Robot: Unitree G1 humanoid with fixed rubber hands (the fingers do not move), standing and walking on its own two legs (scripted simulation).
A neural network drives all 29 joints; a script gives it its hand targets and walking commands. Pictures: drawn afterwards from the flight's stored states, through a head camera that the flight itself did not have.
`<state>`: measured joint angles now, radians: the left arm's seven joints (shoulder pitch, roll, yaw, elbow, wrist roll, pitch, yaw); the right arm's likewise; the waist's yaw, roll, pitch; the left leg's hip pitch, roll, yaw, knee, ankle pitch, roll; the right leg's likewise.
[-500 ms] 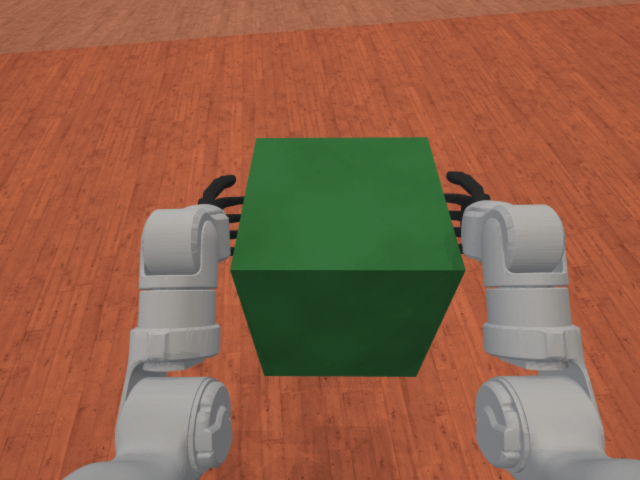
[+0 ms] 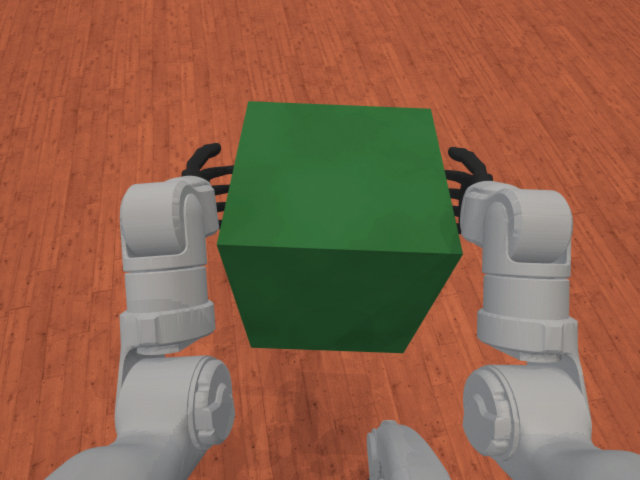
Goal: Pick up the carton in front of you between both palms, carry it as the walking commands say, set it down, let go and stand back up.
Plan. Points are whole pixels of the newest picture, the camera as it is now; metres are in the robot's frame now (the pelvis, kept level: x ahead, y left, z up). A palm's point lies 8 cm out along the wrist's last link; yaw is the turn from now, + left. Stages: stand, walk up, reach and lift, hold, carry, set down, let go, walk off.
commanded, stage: carry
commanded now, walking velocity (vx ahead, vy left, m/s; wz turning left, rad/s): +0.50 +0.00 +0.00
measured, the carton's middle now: (332, 238) +0.39 -0.02 +0.07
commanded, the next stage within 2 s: none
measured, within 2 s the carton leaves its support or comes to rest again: neither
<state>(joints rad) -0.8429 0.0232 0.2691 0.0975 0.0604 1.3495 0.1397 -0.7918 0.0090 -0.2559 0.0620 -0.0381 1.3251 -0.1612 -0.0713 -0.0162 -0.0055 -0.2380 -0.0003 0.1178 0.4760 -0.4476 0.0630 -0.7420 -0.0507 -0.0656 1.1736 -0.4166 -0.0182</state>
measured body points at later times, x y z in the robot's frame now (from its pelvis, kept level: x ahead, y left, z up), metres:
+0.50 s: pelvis +0.33 -0.02 +0.03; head +0.38 -0.02 +0.48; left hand +0.71 +0.16 +0.19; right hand +0.74 -0.14 +0.19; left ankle +0.47 +0.10 -0.64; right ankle +0.25 -0.09 -0.70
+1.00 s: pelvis +0.66 -0.01 +0.06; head +0.68 -0.01 +0.51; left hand +1.06 +0.12 +0.24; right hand +1.05 -0.18 +0.24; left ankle +0.54 +0.08 -0.67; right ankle +0.81 -0.11 -0.64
